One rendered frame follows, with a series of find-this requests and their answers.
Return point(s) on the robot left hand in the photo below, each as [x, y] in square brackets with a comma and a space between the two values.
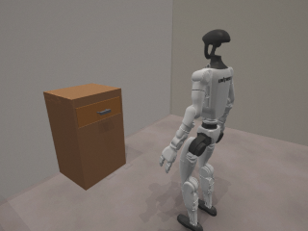
[170, 155]

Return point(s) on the robot right hand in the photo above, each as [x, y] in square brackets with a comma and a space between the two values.
[222, 126]

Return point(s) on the robot right foot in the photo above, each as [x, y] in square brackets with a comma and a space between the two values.
[211, 211]

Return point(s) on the cabinet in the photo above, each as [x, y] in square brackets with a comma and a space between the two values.
[86, 154]

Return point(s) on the robot right upper arm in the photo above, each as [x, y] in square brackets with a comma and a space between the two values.
[231, 93]

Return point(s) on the robot right thigh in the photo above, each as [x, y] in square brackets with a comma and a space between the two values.
[205, 169]

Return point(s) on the robot left forearm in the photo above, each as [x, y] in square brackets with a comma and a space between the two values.
[185, 128]

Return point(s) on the robot left upper arm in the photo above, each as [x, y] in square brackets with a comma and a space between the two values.
[200, 79]

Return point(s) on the drawer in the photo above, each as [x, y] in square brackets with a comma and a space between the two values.
[89, 114]

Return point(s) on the handle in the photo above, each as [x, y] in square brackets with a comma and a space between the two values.
[105, 112]

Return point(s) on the robot right forearm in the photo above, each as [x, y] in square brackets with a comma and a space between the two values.
[223, 118]

